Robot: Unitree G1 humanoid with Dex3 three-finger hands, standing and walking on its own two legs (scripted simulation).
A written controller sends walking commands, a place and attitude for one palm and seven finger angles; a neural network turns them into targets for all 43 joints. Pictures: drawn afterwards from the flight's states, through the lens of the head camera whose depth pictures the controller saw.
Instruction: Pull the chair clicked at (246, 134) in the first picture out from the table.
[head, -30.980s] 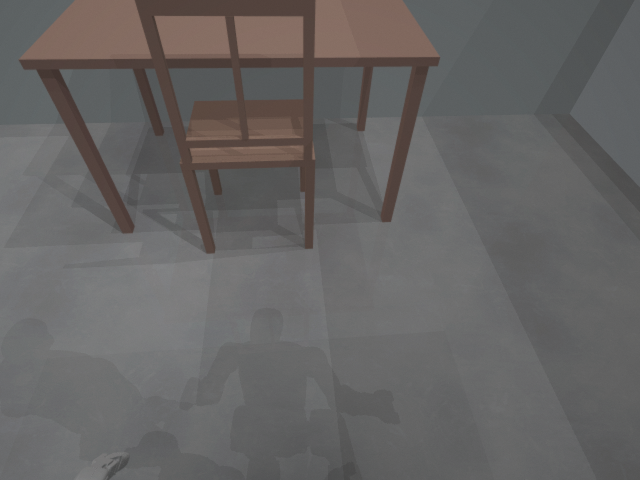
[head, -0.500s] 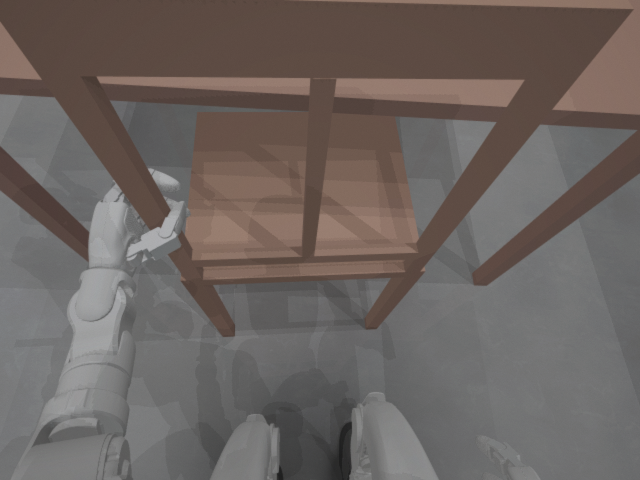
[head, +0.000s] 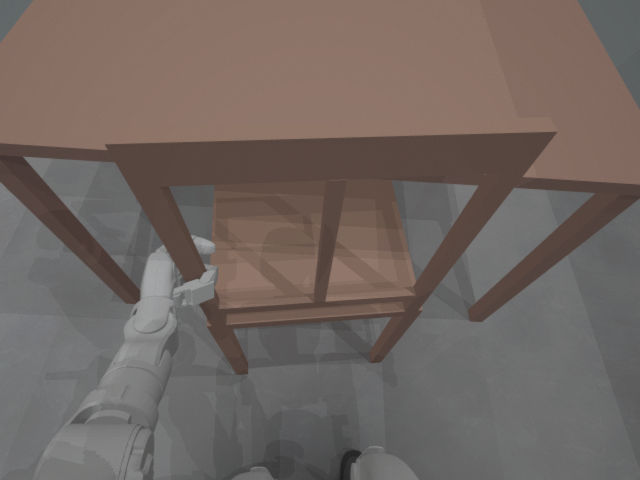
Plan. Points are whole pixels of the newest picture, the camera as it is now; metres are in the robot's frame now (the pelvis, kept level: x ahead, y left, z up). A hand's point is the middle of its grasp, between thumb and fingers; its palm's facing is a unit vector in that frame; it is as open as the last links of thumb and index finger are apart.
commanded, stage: step backward, pulling the chair out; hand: left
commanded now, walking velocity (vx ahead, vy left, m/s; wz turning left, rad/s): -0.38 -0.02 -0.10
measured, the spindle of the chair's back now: (325, 251) +0.42 -0.01 -0.03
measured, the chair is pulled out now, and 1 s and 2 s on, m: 0.04 0.16 0.31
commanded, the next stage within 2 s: none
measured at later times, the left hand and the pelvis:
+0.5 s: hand (229, 339) +0.30 +0.12 -0.06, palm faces +0.07 -0.99 -0.15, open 5.8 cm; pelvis -0.06 -0.02 +0.01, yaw -2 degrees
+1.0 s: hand (223, 391) +0.23 +0.12 -0.06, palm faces +0.05 -0.98 -0.17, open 5.9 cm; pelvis -0.11 -0.01 +0.00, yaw -2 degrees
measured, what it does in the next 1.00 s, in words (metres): walks backwards: right foot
